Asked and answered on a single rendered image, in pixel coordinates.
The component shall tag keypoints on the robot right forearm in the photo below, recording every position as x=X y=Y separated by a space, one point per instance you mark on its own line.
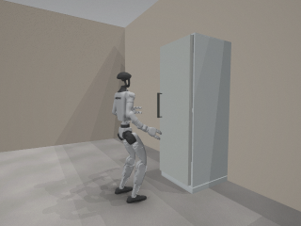
x=137 y=122

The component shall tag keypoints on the robot left hand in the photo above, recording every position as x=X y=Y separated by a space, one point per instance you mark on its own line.
x=137 y=107

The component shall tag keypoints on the left robot upper arm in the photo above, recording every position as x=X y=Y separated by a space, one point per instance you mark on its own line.
x=114 y=109

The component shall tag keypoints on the fridge door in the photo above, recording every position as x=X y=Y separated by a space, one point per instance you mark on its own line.
x=176 y=108

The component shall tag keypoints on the robot left thigh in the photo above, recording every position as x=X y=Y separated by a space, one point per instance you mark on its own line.
x=130 y=160

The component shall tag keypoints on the right robot upper arm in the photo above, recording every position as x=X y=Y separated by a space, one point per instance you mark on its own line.
x=130 y=97

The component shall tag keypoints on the handle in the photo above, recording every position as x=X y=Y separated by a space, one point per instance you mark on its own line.
x=158 y=105

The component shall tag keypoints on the robot right hand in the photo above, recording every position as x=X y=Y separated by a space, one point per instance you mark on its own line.
x=152 y=132

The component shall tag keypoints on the humanoid robot head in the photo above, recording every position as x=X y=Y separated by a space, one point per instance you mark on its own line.
x=124 y=76

